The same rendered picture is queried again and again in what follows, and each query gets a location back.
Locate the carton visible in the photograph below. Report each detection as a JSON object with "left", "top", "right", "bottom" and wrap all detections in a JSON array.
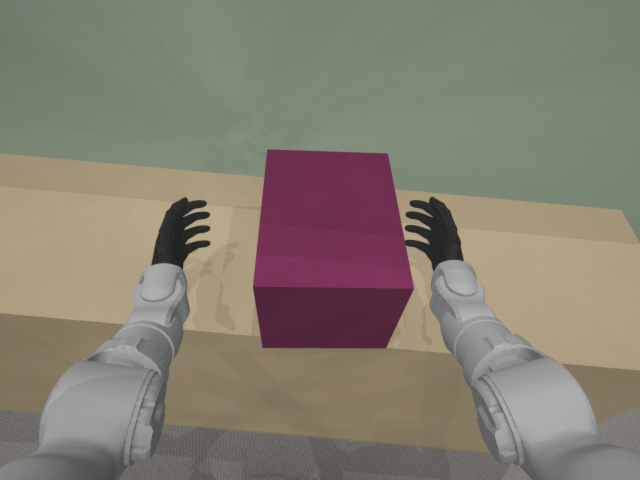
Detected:
[{"left": 253, "top": 149, "right": 414, "bottom": 348}]

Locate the robot left forearm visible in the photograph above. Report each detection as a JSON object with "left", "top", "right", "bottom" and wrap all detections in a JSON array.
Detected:
[{"left": 39, "top": 263, "right": 190, "bottom": 446}]

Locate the robot right forearm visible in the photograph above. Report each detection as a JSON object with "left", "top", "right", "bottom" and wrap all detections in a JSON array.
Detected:
[{"left": 430, "top": 260, "right": 597, "bottom": 433}]

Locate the right robot upper arm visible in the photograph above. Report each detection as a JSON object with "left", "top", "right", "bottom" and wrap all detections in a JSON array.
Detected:
[{"left": 472, "top": 357, "right": 640, "bottom": 480}]

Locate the left robot upper arm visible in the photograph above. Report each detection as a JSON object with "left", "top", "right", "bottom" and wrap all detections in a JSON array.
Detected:
[{"left": 0, "top": 360, "right": 167, "bottom": 480}]

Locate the pedestal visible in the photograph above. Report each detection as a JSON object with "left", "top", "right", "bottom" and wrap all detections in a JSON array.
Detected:
[{"left": 0, "top": 153, "right": 640, "bottom": 453}]

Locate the left robot hand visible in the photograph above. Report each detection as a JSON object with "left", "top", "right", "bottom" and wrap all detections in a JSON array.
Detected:
[{"left": 151, "top": 197, "right": 210, "bottom": 270}]

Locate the right robot hand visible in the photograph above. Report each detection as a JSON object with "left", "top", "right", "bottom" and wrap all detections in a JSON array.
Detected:
[{"left": 405, "top": 197, "right": 464, "bottom": 271}]

